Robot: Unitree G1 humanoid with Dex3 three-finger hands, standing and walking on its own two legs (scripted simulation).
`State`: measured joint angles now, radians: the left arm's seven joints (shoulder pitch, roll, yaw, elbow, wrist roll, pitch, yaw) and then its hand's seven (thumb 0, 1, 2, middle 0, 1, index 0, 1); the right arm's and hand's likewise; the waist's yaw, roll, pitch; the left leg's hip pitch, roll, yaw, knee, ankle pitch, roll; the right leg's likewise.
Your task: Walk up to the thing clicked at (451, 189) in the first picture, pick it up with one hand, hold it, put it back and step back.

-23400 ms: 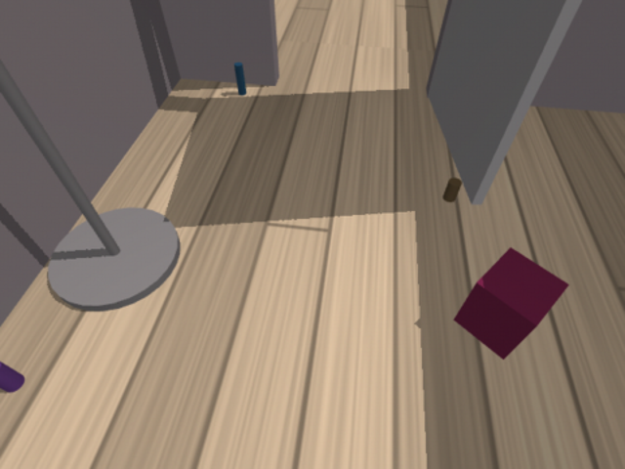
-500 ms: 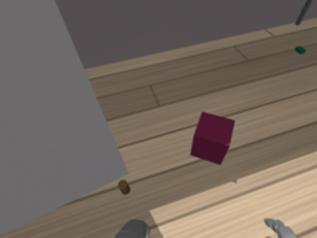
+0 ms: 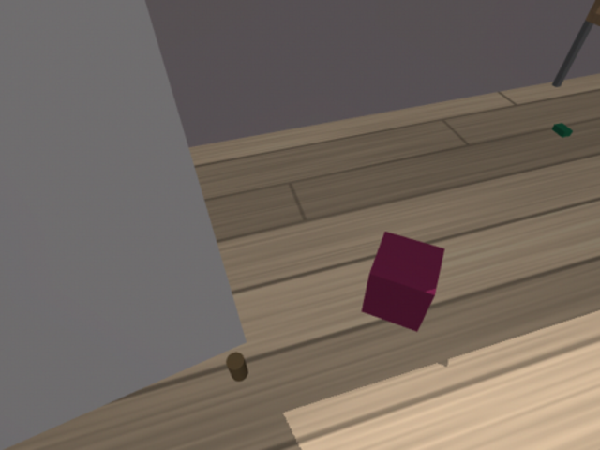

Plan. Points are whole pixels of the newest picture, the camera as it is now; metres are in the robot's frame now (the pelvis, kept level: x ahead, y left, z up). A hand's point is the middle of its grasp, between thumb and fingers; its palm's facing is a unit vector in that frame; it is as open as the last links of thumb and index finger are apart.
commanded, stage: walk up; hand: left
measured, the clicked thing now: (237, 367) +0.50 +0.23 -0.71
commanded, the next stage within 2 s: stand in 1.26 s
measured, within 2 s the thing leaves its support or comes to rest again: neither
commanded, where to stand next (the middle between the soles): +0.11 +0.01 m, yaw -2 degrees
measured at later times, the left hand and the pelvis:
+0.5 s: hand out of the picture +0.11 +0.27 -0.13, palm faces +0.01 -0.94 -0.35, open 7.4 cm; pelvis +0.02 +0.01 +0.02, yaw +1 degrees
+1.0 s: hand out of the picture +0.10 +0.26 -0.14, palm faces +0.02 -0.94 -0.34, open 7.4 cm; pelvis +0.02 +0.01 +0.02, yaw +1 degrees
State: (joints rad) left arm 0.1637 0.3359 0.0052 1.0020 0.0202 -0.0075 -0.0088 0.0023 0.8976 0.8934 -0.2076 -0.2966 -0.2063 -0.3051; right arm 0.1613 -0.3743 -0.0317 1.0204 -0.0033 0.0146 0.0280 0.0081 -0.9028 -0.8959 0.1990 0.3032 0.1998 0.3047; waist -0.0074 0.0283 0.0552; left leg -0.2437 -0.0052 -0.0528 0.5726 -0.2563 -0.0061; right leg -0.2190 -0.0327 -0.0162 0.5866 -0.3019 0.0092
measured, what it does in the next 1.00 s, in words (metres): stands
